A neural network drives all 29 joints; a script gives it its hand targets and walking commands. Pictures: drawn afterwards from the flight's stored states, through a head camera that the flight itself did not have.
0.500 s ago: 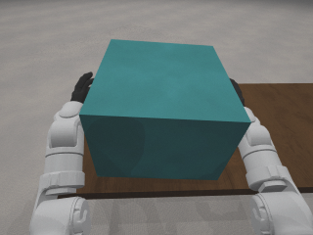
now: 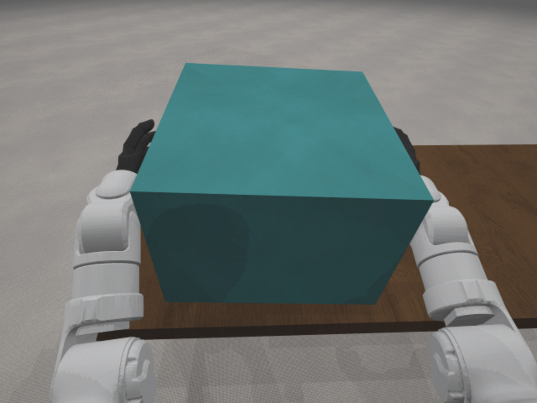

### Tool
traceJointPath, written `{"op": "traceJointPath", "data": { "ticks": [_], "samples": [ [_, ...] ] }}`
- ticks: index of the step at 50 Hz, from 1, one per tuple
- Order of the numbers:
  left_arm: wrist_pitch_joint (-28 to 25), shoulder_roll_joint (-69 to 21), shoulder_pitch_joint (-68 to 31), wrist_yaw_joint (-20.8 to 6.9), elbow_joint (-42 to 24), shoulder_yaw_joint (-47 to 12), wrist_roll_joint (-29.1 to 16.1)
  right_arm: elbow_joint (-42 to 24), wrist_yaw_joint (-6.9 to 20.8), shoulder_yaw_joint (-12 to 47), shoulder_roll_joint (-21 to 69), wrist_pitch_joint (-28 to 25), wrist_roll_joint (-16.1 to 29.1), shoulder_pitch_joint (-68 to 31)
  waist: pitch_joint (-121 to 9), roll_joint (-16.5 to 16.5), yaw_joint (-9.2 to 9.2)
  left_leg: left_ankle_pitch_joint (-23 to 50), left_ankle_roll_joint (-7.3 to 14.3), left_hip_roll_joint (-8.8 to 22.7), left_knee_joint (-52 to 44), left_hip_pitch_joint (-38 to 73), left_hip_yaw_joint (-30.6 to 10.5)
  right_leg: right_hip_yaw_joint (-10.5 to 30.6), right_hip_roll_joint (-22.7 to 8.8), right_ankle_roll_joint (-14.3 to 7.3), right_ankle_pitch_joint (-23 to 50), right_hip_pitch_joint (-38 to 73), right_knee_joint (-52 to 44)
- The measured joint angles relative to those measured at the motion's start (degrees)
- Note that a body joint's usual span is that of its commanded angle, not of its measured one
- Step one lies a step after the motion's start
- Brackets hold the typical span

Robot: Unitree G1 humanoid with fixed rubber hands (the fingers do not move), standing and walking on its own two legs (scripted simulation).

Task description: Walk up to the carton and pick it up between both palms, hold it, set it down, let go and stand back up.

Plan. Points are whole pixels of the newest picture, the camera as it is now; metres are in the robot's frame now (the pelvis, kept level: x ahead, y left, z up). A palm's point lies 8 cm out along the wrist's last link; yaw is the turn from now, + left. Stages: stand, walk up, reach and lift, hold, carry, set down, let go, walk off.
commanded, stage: hold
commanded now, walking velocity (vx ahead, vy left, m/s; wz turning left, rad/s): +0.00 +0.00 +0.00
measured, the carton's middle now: (273, 175) +0.40 -0.02 +0.20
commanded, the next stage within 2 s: none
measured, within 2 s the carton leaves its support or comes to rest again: neither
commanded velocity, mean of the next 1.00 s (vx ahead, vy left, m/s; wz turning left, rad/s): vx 0.00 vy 0.00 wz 0.00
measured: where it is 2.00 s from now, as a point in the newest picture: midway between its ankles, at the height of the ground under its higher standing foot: outside the picture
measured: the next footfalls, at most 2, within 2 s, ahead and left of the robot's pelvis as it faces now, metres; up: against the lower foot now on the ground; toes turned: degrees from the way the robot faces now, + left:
none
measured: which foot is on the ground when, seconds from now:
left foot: down 0.00-1.00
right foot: down 0.00-1.00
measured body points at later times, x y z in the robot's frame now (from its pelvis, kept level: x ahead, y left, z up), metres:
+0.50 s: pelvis +0.00 +0.00 +0.00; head -0.05 +0.01 +0.45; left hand +0.39 +0.18 +0.23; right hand +0.39 -0.21 +0.22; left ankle -0.01 +0.12 -0.74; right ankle +0.08 -0.12 -0.74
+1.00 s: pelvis +0.00 +0.00 +0.00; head -0.05 +0.01 +0.45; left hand +0.39 +0.18 +0.23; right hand +0.39 -0.21 +0.22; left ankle -0.01 +0.12 -0.74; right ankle +0.08 -0.12 -0.74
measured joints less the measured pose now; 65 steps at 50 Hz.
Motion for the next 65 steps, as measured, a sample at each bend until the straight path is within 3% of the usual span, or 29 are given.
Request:
{"op": "traceJointPath", "data": {
  "ticks": [17, 65],
  "samples": [
    [2.1, 0.0, 0.0, 0.0, -2.1, 0.6, 0.0, -1.8, 0.0, 0.0, -0.2, 2.5, 0.0, -0.9, 0.0, 0.0, 0.00, 0.2, 0.0, 0.0, 0.0, 0.0, 0.0, 0.0, 0.0, 0.0, 0.2, 0.0, 0.0],
    [2.8, 0.0, 0.0, 0.0, -2.8, 0.8, 0.0, -2.5, 0.2, 0.0, -0.3, 3.5, 0.0, -1.2, 0.0, 0.0, 0.00, 0.1, 0.0, 0.0, 0.0, 0.0, 0.0, 0.0, 0.0, 0.0, 0.2, 0.1, -0.2]
  ]
}}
